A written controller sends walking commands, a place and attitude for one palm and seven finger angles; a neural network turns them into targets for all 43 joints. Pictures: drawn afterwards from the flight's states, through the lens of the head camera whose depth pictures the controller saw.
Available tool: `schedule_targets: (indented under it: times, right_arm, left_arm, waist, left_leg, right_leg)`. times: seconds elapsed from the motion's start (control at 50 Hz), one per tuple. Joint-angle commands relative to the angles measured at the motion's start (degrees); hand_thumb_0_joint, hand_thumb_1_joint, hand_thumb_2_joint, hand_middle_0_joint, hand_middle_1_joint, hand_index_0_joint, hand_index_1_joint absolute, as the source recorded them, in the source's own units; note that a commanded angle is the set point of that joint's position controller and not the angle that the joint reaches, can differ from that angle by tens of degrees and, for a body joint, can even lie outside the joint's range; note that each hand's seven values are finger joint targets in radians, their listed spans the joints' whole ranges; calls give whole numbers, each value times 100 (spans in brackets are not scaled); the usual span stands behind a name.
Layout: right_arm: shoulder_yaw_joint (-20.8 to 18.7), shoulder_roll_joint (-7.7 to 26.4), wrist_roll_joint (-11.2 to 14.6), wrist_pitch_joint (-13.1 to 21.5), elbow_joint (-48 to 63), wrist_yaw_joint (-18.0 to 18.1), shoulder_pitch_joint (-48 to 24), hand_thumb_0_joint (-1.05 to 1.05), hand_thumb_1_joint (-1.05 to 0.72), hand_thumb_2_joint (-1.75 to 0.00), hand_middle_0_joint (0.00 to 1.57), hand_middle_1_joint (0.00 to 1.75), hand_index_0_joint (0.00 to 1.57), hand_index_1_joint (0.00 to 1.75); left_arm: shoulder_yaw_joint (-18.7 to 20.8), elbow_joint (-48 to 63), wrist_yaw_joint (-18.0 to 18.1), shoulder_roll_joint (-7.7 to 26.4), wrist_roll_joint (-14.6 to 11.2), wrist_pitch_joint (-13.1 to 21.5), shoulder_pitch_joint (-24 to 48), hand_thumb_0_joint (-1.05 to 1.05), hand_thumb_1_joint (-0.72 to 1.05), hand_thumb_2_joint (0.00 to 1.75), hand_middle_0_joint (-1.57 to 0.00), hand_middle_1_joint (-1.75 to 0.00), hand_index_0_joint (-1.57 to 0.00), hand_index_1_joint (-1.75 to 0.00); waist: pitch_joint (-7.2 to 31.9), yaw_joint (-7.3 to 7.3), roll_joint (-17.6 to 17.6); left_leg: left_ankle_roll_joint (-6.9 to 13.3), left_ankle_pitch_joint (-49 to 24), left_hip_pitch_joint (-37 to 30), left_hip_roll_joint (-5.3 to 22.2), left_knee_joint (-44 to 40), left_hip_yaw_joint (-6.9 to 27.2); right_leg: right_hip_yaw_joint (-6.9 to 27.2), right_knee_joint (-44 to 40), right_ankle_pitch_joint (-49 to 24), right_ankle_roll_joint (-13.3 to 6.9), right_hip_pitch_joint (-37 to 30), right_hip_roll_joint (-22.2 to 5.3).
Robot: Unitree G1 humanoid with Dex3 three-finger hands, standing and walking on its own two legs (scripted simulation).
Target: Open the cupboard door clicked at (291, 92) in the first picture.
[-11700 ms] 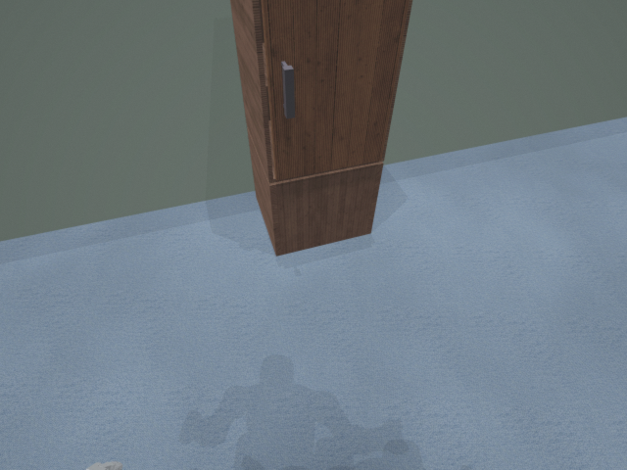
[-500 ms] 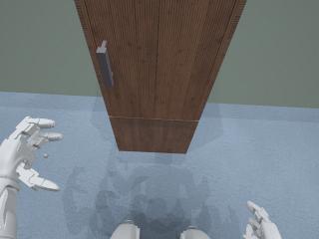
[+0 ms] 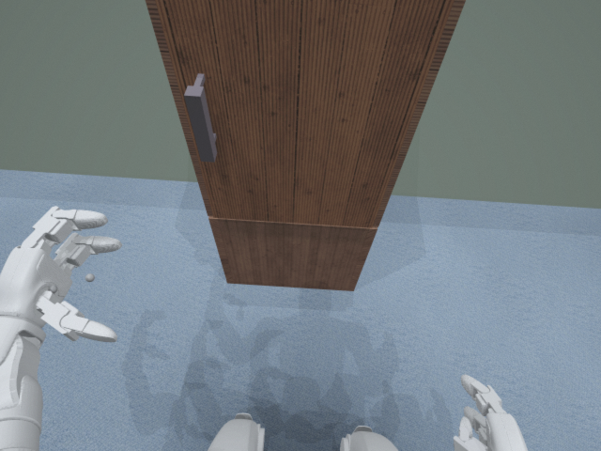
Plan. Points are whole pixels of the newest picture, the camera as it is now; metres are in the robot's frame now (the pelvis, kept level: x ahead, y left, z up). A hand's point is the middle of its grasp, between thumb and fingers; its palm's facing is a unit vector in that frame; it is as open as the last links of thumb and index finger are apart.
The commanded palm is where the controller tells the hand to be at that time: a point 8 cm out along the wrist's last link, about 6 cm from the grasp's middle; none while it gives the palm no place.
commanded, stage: move the hooked fingers beside the handle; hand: left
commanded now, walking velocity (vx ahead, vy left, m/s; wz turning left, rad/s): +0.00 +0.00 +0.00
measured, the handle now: (204, 119) +0.61 +0.20 +0.05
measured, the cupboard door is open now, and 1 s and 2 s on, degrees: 0 0 0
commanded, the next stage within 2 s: none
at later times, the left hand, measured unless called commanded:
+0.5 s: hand (117, 219) +0.39 +0.27 +0.06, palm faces -0.01 -1.00 -0.03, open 14.0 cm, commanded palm +0.37 +0.32 +0.06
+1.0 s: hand (143, 173) +0.48 +0.27 +0.05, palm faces -0.01 -1.00 -0.02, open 14.0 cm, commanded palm +0.47 +0.31 +0.05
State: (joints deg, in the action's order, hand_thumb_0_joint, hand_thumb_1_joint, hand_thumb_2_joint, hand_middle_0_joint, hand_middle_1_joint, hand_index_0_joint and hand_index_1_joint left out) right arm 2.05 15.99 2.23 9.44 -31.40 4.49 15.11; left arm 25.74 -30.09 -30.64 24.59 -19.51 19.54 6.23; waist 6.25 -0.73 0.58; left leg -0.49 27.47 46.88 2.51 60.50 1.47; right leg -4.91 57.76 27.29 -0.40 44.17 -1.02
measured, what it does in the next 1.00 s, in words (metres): stands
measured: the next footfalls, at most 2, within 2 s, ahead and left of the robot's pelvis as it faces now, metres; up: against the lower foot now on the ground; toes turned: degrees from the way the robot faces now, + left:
none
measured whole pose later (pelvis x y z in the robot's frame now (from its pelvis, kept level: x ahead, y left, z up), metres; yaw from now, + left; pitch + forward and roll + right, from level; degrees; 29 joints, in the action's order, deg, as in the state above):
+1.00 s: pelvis -0.01 +0.02 -0.02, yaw -3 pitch +22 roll -4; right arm 2.7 16.1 0.6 -0.7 -34.9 2.7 19.6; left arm 29.0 -65.9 -26.3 37.8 -7.7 22.2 46.4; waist 5.7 -8.4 0.0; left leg 0.8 28.2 59.4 3.5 65.6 0.2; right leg -3.3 61.2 26.3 0.8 56.8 0.0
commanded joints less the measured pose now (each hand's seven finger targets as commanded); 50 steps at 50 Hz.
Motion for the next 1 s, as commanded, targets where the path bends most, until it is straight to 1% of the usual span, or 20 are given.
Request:
schedule_targets:
  times: [0.0, 0.04, 0.12, 0.16, 0.2, 0.24, 0.28, 0.3, 0.46, 0.5, 0.54, 0.58, 0.62, 0.7, 0.74, 0.82, 0.84, 0.88, 0.94, 0.98]
  right_arm:
    - [-369, 862, 1, 229, 600, 95, 157, 0, -90, -90, 20, 30, 20, 30]
    - [-372, 873, 13, 194, 578, 91, 189, 0, -90, -90, 20, 30, 20, 30]
    - [-377, 902, 2, 104, 565, 68, 259, 0, -90, -90, 20, 30, 20, 30]
    - [-385, 881, 1, 63, 564, 41, 290, 0, -90, -90, 20, 30, 20, 30]
    - [-398, 916, -14, 8, 534, 23, 381, 0, -90, -90, 20, 30, 20, 30]
    - [-410, 904, -18, -43, 518, 0, 432, 0, -90, -90, 20, 30, 20, 30]
    - [-419, 931, -29, -93, 484, -13, 499, 0, -90, -90, 20, 30, 20, 30]
    - [-425, 938, -34, -129, 468, -28, 542, 0, -90, -90, 20, 30, 20, 30]
    - [-469, 946, -68, -329, 349, -74, 710, 0, -90, -90, 20, 30, 20, 30]
    - [-453, 965, -66, -387, 294, -73, 757, 0, -90, -90, 20, 30, 20, 30]
    - [-467, 972, -65, -430, 246, -78, 789, 0, -90, -90, 20, 30, 20, 30]
    - [-458, 1009, -76, -477, 194, -59, 844, 0, -90, -90, 20, 30, 20, 30]
    - [-449, 1011, -86, -523, 141, -63, 882, 0, -90, -90, 20, 30, 20, 30]
    - [-424, 1043, -126, -633, 38, -74, 986, 0, -90, -90, 20, 30, 20, 30]
    - [-413, 1037, -132, -680, 19, -82, 1012, 0, -90, -90, 20, 30, 20, 30]
    - [-381, 1088, -160, -797, -7, -90, 1130, 0, -90, -90, 20, 30, 20, 30]
    - [-367, 1078, -160, -816, -1, -103, 1134, 0, -90, -90, 20, 30, 20, 30]
    - [-367, 1116, -184, -865, -8, -96, 1224, 0, -90, -90, 20, 30, 20, 30]
    - [-347, 1113, -192, -944, -27, -114, 1301, 0, -90, -90, 20, 30, 20, 30]
    - [-335, 1139, -210, -990, -50, -106, 1371, 0, -90, -90, 20, 30, 20, 30]
  left_arm:
    - [448, 862, -65, 1673, -96, 361, 1895, 0, -50, 30, -30, -120, -30, -120]
    - [355, 657, -88, 1646, -46, 316, 2075, 0, -50, 30, -30, -120, -30, -120]
    - [519, 231, -41, 1877, 22, 260, 2358, 0, -50, 30, -30, -120, -30, -120]
    - [407, 223, 16, 1786, 63, 280, 2573, 0, -50, 30, -30, -120, -30, -120]
    - [534, 93, 72, 1969, 115, 319, 2732, 0, -50, 30, -30, -120, -30, -120]
    - [452, -97, 121, 1852, 158, 337, 2837, 0, -50, 30, -30, -120, -30, -120]
    - [539, -183, 139, 1996, 175, 384, 2950, 0, -50, 30, -30, -120, -30, -120]
    - [612, -266, 151, 2066, 208, 392, 2943, 0, -50, 30, -30, -120, -30, -120]
    - [663, -483, 196, 2183, 306, 539, 3423, 0, -50, 30, -30, -120, -30, -120]
    - [508, -644, 180, 2128, 367, 545, 3745, 0, -50, 30, -30, -120, -30, -120]
    - [351, -863, 205, 1984, 421, 544, 4026, 0, -50, 30, -30, -120, -30, -120]
    - [385, -1072, 249, 2120, 471, 572, 4365, 0, -50, 30, -30, -120, -30, -120]
    - [291, -1267, 302, 2111, 583, 612, 4752, 0, -50, 30, -30, -120, -30, -120]
    - [477, -1707, 397, 2494, 745, 717, 5258, 0, -50, 30, -30, -120, -30, -120]
    - [399, -1868, 417, 2485, 818, 720, 5477, 0, -50, 30, -30, -120, -30, -120]
    - [516, -2214, 448, 2815, 942, 672, 5835, 0, -50, 30, -30, -120, -30, -120]
    - [425, -2283, 446, 2750, 968, 644, 5910, 0, -50, 30, -30, -120, -30, -120]
    - [673, -2327, 467, 3074, 969, 647, 5976, 0, -50, 30, -30, -120, -30, -120]
    - [548, -2475, 459, 3048, 1050, 587, 6218, 0, -50, 30, -30, -120, -30, -120]
    - [653, -2506, 475, 3273, 1094, 579, 6399, 0, -50, 30, -30, -120, -30, -120]
  waist:
    - [1664, -169, 528]
    - [1685, -173, 518]
    - [1746, -143, 400]
    - [1766, -162, 615]
    - [1932, -172, 471]
    - [1859, -206, 428]
    - [1942, -187, 502]
    - [2039, -183, 384]
    - [2205, -232, 681]
    - [2159, -341, 558]
    - [2013, -400, 699]
    - [1950, -445, 557]
    - [2037, -496, 669]
    - [2192, -513, 764]
    - [2261, -574, 805]
    - [2410, -630, 807]
    - [2402, -663, 920]
    - [2597, -645, 725]
    - [2624, -745, 875]
    - [2667, -782, 984]
  left_leg:
    - [191, -1381, -965, -214, -810, -57]
    - [191, -1389, -942, -213, -827, -46]
    - [192, -1406, -812, -204, -819, -58]
    - [186, -1450, -933, -200, -845, -64]
    - [189, -1522, -899, -186, -802, -64]
    - [196, -1565, -871, -186, -796, -71]
    - [190, -1648, -877, -179, -774, -65]
    - [190, -1698, -881, -172, -785, -68]
    - [170, -2037, -1119, -137, -755, -47]
    - [178, -1994, -1098, -109, -738, 3]
    - [163, -1842, -1169, -100, -745, 23]
    - [182, -1732, -1076, -92, -721, 62]
    - [169, -1659, -1146, -84, -706, 95]
    - [151, -1707, -1145, -69, -600, 149]
    - [169, -1727, -1106, -68, -531, 140]
    - [166, -1863, -1045, -41, -418, 176]
    - [171, -1845, -1013, -49, -398, 156]
    - [198, -1974, -934, -37, -317, 172]
    - [202, -2080, -882, -30, -243, 156]
    - [204, -2202, -918, -15, -197, 187]
  right_leg:
    - [399, -822, -1250, -87, -739, 234]
    - [374, -802, -1265, -79, -692, 226]
    - [389, -781, -1293, -76, -763, 225]
    - [356, -774, -1319, -84, -635, 226]
    - [356, -715, -1390, -77, -684, 248]
    - [344, -712, -1452, -68, -625, 247]
    - [351, -671, -1510, -93, -643, 264]
    - [344, -665, -1584, -75, -712, 266]
    - [294, -616, -1779, -85, -536, 292]
    - [280, -588, -1702, -83, -387, 312]
    - [241, -619, -1482, -91, -98, 306]
    - [238, -600, -1364, -109, -21, 318]
    - [225, -575, -1242, -101, 150, 302]
    - [232, -489, -1208, -111, 268, 307]
    - [253, -468, -1239, -94, 335, 303]
    - [248, -375, -1331, -86, 411, 320]
    - [254, -372, -1323, -82, 456, 321]
    - [267, -317, -1458, -83, 311, 337]
    - [267, -289, -1568, -49, 414, 333]
    - [258, -241, -1606, -63, 488, 347]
